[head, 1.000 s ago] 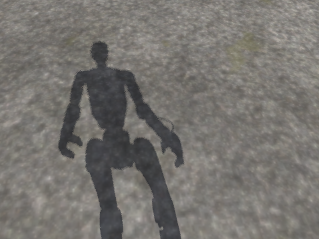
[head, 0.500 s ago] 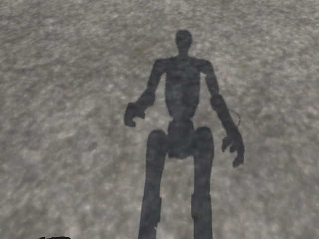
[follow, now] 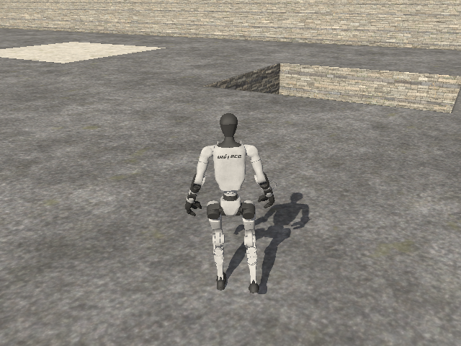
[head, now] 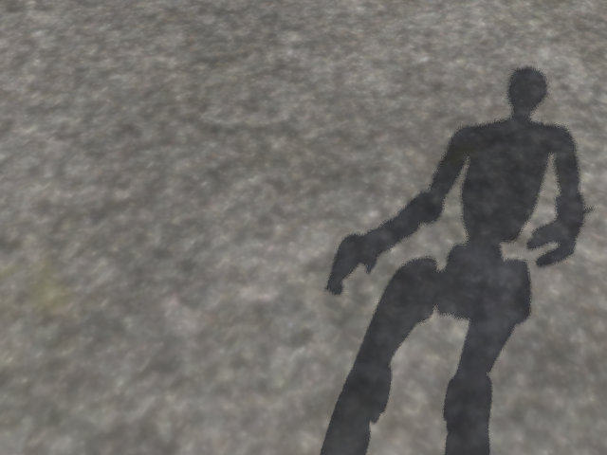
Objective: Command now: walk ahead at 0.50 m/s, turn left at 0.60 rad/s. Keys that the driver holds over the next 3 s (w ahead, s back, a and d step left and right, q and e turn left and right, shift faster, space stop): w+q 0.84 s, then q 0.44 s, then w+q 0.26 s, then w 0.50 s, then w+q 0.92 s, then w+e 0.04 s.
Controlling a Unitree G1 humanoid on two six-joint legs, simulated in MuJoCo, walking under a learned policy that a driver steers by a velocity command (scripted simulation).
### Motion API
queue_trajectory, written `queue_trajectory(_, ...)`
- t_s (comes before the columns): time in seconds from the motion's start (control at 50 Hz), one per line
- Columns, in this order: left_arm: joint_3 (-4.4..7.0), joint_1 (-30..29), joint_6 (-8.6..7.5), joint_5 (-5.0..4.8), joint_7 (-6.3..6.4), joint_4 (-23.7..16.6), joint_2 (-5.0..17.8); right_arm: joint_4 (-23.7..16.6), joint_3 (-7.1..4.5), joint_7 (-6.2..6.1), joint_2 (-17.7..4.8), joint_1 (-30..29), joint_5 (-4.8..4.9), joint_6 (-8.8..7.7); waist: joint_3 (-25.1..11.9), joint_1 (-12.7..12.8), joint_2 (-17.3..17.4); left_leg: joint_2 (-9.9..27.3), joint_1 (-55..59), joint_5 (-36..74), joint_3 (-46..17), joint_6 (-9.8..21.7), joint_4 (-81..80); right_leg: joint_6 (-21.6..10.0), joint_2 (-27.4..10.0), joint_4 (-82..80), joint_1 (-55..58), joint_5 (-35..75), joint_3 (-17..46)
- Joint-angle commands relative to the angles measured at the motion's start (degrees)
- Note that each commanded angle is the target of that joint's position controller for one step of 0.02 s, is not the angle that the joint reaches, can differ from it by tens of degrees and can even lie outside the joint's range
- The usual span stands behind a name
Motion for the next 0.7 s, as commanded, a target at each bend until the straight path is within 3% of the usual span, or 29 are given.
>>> queue_trajectory(0.02,1.7,-1.1,-1.38,1.17,0.17,-5.4,7.5,-4.0,-1.96,-0.73,-7.1,2.6,-0.97,-1.16,-8.3,-0.3,2.9,14.7,18.6,8.0,-23.5,11.6,-18.2,-0.2,-4.0,-2.7,-16.4,5.9,4.0)
queue_trajectory(0.08,1.24,-1.6,0.06,2.01,0.28,-5.5,5.3,-3.2,-2.2,-1.7,-8.0,2.9,-0.62,-1.57,-7.1,0.5,2.4,12.9,12.5,15.8,-18.7,12.4,-19.9,2.5,-2.9,-9.4,-14.4,10.0,2.4)
queue_trajectory(0.18,-0.21,-12.5,-0.1,1.56,-0.27,-8.3,2.5,-1.0,-2.7,-3.02,-9.3,6.7,0.09,-1.02,-4.0,-3.4,4.3,8.7,8.8,8.6,-14.3,8.4,-19.2,4.0,1.3,-31.5,-10.2,27.5,1.6)
queue_trajectory(0.22,-0.1,-15.2,-0.45,0.89,-0.71,-9.2,3.1,0.2,-2.91,-3.03,-9.7,8.8,0.32,-0.86,-3.6,-4.5,5.0,9.6,9.2,5.5,-16.3,7.7,-18.4,3.6,2.6,-35.4,-7.8,29.6,1.9)
queue_trajectory(0.28,0.88,-15.0,-1.03,0.57,-1.18,-9.7,5.5,1.2,-2.8,-3.22,-8.7,9.9,0.65,-0.47,-3.7,-3.8,6.3,11.6,14.0,2.8,-21.4,6.6,-13.8,2.0,2.9,-39.5,-6.3,25.9,4.0)
queue_trajectory(0.32,1.66,-11.6,-1.48,0.46,-1.18,-9.1,6.5,1.1,-2.89,-3.33,-8.5,9.1,0.47,-0.02,-4.2,-1.9,8.2,12.0,15.5,4.4,-23.9,5.5,-10.1,0.3,3.2,-40.7,-2.2,20.5,3.3)
queue_trajectory(0.34,2.37,-7.1,-1.71,0.67,-0.91,-7.9,7.3,0.9,-2.47,-3.27,-7.2,8.6,0.35,0.16,-6.0,0.5,8.2,10.0,14.9,6.6,-23.3,4.2,-6.1,-1.1,3.5,-42.8,4.2,20.1,2.2)
queue_trajectory(0.36,3.22,-0.3,-2.03,1.6,-0.54,-7.1,9.4,0.1,-1.33,-3.05,-4.2,8.5,-0.07,0.07,-12.2,3.8,5.6,6.8,11.2,5.2,-20.2,2.1,5.2,-4.0,-2.0,-41.9,16.3,19.1,6.6)
queue_trajectory(0.38,4.32,7.2,-1.78,2.69,-0.09,-6.4,14.1,-1.2,-0.16,-3.14,-0.4,14.0,0.18,-0.2,-21.2,3.4,-7.1,-0.5,-5.0,-10.7,-12.7,-2.2,25.1,-10.9,-15.0,-43.7,36.9,12.0,26.0)
queue_trajectory(0.4,4.45,9.6,-1.12,1.52,-0.78,-4.7,13.6,-1.9,-0.04,-3.23,-2.5,17.5,1.45,-0.64,-23.3,2.3,-19.6,-0.5,-18.6,-24.4,-10.7,-3.7,38.0,-15.8,-21.7,-50.5,42.2,-4.3,47.1)
queue_trajectory(0.42,3.1,6.7,-0.82,0.83,-0.66,-5.9,8.3,-0.7,-1.32,-3.28,-7.8,13.5,1.74,-0.38,-15.5,3.6,-11.0,2.9,-22.5,-19.5,-11.8,-4.3,43.0,-13.6,-19.7,-52.6,36.2,-11.3,41.8)
queue_trajectory(0.44,2.42,4.1,-0.26,1.0,-0.33,-6.2,6.2,-1.5,-1.74,-3.26,-9.1,8.2,0.98,0.0,-9.9,3.9,-6.5,4.9,-22.2,-14.8,-9.5,-4.5,43.0,-11.3,-17.3,-52.7,28.9,-6.2,32.0)
queue_trajectory(0.46,1.92,1.7,0.04,1.47,-0.21,-6.1,5.0,-2.1,-1.8,-3.19,-8.4,5.5,0.3,0.17,-6.3,2.8,-4.2,6.6,-20.1,-11.3,-8.7,-4.5,40.6,-10.5,-14.7,-53.7,22.1,1.5,25.0)
queue_trajectory(0.48,1.51,0.4,0.06,1.75,-0.05,-5.7,3.8,-2.4,-1.96,-2.93,-7.5,4.7,0.14,0.36,-4.3,1.6,-4.8,8.2,-18.1,-9.1,-8.8,-4.3,37.9,-9.9,-12.6,-54.9,18.0,7.2,19.8)
queue_trajectory(0.52,1.5,0.0,-0.41,1.64,0.13,-4.9,3.4,-2.4,-1.63,-2.43,-5.1,5.6,0.77,0.95,-3.9,0.4,-6.6,9.6,-15.0,-7.1,-7.5,-4.3,35.3,-9.8,-10.9,-57.4,14.6,12.9,13.0)
queue_trajectory(0.58,2.23,0.9,-0.95,1.34,0.23,-3.2,5.4,-3.5,-1.08,-2.31,-3.2,3.1,0.4,1.37,-2.9,0.3,-4.5,10.3,-17.9,-3.3,-7.0,-5.0,30.4,-11.2,-11.7,-59.4,15.1,20.9,7.0)
queue_trajectory(0.64,2.52,1.1,-0.54,1.35,0.4,-2.1,6.7,-3.9,-0.73,-1.65,-2.7,0.3,0.37,0.98,-2.7,1.0,-3.6,10.3,-18.3,4.9,-5.8,-5.4,22.2,-10.6,-10.9,-59.8,17.3,26.7,0.6)
queue_trajectory(0.7,2.59,2.4,0.11,1.06,0.7,-1.0,7.8,-5.1,-0.11,-0.43,-1.4,-5.6,0.34,0.29,-1.0,3.3,-3.0,9.4,-15.7,11.9,-2.3,-4.7,12.2,-9.1,-9.9,-59.8,18.3,28.6,-5.1)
